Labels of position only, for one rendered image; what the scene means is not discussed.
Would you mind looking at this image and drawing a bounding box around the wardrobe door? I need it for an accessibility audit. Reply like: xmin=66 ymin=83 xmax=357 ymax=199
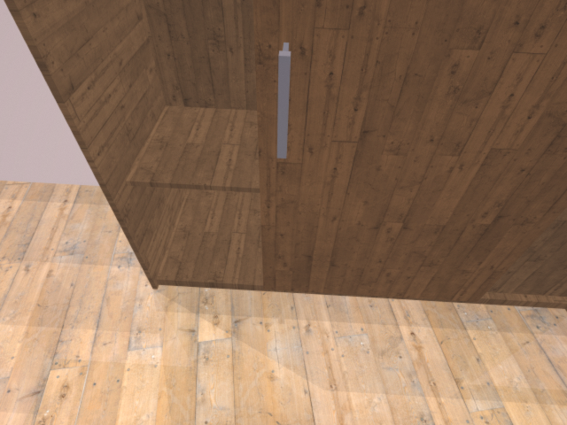
xmin=487 ymin=208 xmax=567 ymax=297
xmin=253 ymin=0 xmax=567 ymax=302

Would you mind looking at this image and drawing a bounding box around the handle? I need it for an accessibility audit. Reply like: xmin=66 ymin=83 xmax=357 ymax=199
xmin=277 ymin=42 xmax=291 ymax=158

